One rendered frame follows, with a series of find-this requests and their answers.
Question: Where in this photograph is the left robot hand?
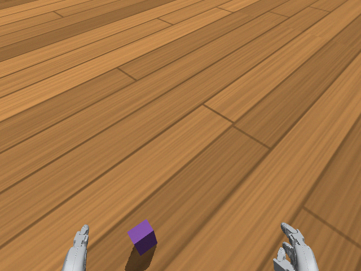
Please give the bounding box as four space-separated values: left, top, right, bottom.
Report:
61 224 89 271

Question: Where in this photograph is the carton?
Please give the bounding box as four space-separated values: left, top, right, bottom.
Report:
127 219 157 256

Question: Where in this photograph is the right robot hand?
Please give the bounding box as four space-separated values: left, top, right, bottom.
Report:
273 222 319 271

